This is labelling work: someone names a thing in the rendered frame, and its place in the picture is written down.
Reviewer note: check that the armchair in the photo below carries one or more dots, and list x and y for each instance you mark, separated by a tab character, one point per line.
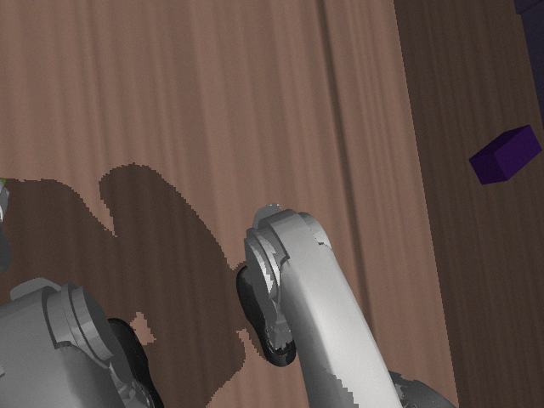
532	15

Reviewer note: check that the right robot hand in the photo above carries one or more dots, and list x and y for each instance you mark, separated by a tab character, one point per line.
417	394

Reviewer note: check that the left robot foot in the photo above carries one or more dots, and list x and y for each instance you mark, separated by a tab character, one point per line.
136	358

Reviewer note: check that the right robot foot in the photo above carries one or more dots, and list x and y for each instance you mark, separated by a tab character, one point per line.
280	357

